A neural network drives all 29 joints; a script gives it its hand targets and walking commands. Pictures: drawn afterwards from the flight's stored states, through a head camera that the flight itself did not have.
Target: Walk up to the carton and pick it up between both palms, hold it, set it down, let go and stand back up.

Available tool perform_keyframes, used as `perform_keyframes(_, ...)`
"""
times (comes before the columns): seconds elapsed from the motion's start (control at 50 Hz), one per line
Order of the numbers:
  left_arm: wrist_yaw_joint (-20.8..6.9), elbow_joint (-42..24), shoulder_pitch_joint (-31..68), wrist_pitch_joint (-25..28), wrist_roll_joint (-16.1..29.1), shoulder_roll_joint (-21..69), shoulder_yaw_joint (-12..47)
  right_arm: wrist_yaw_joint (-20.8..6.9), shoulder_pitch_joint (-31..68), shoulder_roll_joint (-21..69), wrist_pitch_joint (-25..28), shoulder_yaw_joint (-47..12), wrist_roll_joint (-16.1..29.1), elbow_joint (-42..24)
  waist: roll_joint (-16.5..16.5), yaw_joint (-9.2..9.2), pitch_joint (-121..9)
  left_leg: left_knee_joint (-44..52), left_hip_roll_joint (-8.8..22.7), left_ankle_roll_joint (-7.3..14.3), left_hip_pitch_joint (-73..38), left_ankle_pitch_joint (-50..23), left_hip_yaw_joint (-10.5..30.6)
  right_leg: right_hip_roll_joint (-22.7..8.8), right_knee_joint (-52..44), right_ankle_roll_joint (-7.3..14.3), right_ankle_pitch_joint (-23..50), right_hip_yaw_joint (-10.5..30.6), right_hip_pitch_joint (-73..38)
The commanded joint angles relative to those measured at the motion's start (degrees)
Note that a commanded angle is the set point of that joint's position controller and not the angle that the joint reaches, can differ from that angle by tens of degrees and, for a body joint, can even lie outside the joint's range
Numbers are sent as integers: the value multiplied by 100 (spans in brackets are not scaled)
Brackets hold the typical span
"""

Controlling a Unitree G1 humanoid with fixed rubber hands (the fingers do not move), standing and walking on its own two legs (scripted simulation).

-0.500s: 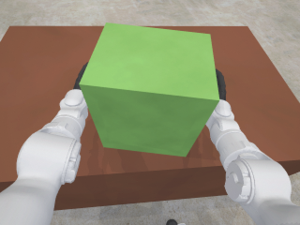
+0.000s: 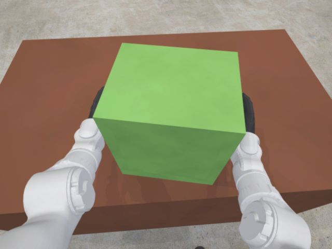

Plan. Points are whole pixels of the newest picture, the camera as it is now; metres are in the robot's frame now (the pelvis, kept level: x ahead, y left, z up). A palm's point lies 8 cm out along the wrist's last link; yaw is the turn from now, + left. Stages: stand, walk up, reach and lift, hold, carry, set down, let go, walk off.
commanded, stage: reach and lift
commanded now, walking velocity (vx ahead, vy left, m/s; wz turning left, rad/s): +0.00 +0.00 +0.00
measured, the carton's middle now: (172, 121) +0.44 -0.06 +0.01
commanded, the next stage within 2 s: none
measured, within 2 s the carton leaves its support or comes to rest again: leaves its support in 1.46 s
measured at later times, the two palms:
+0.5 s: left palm (99, 116) +0.46 +0.12 +0.04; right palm (244, 128) +0.38 -0.23 +0.03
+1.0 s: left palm (96, 119) +0.45 +0.13 +0.05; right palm (244, 129) +0.37 -0.22 +0.03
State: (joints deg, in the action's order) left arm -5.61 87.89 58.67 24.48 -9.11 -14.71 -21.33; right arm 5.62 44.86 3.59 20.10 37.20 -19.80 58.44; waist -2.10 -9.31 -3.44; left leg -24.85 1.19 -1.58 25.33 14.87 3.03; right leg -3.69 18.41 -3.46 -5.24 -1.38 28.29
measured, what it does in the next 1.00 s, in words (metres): stands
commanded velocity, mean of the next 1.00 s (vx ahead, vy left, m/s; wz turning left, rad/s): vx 0.00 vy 0.00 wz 0.00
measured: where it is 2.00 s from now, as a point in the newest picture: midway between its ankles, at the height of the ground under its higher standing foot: outside the picture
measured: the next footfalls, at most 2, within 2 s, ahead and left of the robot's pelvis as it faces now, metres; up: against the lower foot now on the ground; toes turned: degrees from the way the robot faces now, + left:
none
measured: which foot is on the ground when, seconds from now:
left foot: down 0.00-1.00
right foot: down 0.00-1.00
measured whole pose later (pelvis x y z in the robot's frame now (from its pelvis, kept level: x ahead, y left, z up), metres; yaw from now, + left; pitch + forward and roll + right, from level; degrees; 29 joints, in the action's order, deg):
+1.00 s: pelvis -0.01 -0.01 +0.00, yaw -1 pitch +19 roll -1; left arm -1.8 87.4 57.6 28.7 -1.9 -14.1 -7.7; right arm 9.3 45.1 -1.7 31.4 27.9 -11.7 69.5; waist -2.1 -6.4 -7.3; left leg -21.6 1.7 -1.9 28.4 11.9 2.4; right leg -3.1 12.9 -2.8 -0.9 -1.1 30.5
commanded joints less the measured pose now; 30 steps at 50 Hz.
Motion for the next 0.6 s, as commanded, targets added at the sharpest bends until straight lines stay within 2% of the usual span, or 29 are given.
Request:
perform_keyframes(0.0, -635, -444, 2785, 161, -562, 2559, 583, -788, 2117, 2676, -20, -1772, -546, 495, -332, -205, -2902, 290, -314, -320, -238, -2372, -714, 395, 506, 282, 2870, -356, -3093)
perform_keyframes(0.1, -636, -559, 2796, 193, -536, 2597, 646, -776, 2214, 2741, 52, -1871, -518, 416, -288, -98, -3054, 336, -360, -288, -199, -2309, -785, 374, 474, 271, 2961, -347, -3278)
perform_keyframes(0.12, -641, -556, 2837, 202, -506, 2581, 672, -746, 2175, 2723, 64, -1882, -521, 505, -238, -158, -3034, 369, -348, -286, -134, -2251, -793, 352, 478, 245, 2996, -359, -3282)
perform_keyframes(0.2, -598, -669, 2827, 225, -524, 2682, 727, -755, 2169, 2762, 93, -1890, -538, 525, -365, -111, -3133, 384, -332, -297, -189, -2207, -818, 364, 431, 274, 2809, -370, -3276)
perform_keyframes(0.22, -585, -630, 2817, 228, -531, 2707, 728, -759, 2179, 2750, 110, -1911, -522, 535, -426, -68, -3171, 366, -321, -307, -356, -2371, -796, 382, 395, 294, 2800, -392, -3174)
perform_keyframes(0.26, -577, -691, 2813, 270, -442, 2744, 808, -733, 2197, 2831, 181, -1994, -541, 514, -322, -95, -3282, 342, -321, -318, -313, -2455, -823, 381, 394, 291, 2959, -390, -3262)
perform_keyframes(0.3, -536, -741, 2917, 345, -440, 2889, 947, -738, 2287, 2815, 305, -2050, -519, 531, -392, -70, -3437, 288, -299, -369, -500, -2627, -774, 447, 382, 318, 2920, -423, -3097)
perform_keyframes(0.32, -515, -780, 2939, 391, -408, 2895, 970, -714, 2300, 2846, 385, -2110, -492, 523, -323, -17, -3505, 270, -292, -361, -504, -2736, -794, 438, 389, 295, 3008, -429, -3104)
perform_keyframes(0.34, -478, -874, 2985, 442, -411, 2995, 1095, -726, 2309, 2857, 452, -2139, -455, 533, -497, -35, -3675, 236, -258, -417, -700, -2959, -753, 476, 335, 339, 3011, -474, -2978)
perform_keyframes(0.42, -432, -980, 3135, 630, -285, 3111, 1302, -695, 2420, 2887, 706, -2307, -404, 682, -464, 21, -3804, 139, -230, -466, -788, -3289, -736, 497, 291, 386, 3219, -469, -2979)
perform_keyframes(0.44, -420, -914, 3033, 643, -292, 3142, 1307, -661, 2385, 2858, 741, -2298, -387, 833, -459, -15, -3738, 141, -236, -465, -721, -3294, -770, 462, 291, 390, 3294, -444, -2975)
perform_keyframes(0.48, -355, -1109, 3078, 747, -281, 3309, 1458, -675, 2493, 2838, 893, -2422, -285, 806, -549, 121, -3934, 97, -243, -489, -861, -3516, -735, 515, 250, 424, 3271, -454, -2871)
perform_keyframes(0.5, -354, -1149, 3153, 776, -285, 3283, 1494, -647, 2457, 2826, 929, -2447, -304, 892, -537, 72, -3854, 83, -230, -500, -856, -3554, -734, 500, 212, 440, 3352, -449, -2888)
perform_keyframes(0.52, -369, -1040, 3110, 808, -253, 3301, 1473, -639, 2597, 2773, 1004, -2505, -291, 748, -465, 120, -3799, 112, -225, -493, -757, -3484, -701, 494, 208, 442, 3348, -436, -2987)
perform_keyframes(0.56, -370, -1031, 3117, 856, -270, 3313, 1482, -596, 2601, 2789, 1072, -2508, -275, 864, -387, 91, -3729, 159, -256, -448, -681, -3337, -740, 472, 195, 410, 3338, -405, -3056)
perform_keyframes(0.58, -363, -1161, 3207, 904, -237, 3352, 1602, -604, 2620, 2786, 1112, -2555, -237, 869, -451, 156, -3752, 190, -267, -427, -679, -3261, -721, 480, 182, 431, 3267, -391, -3078)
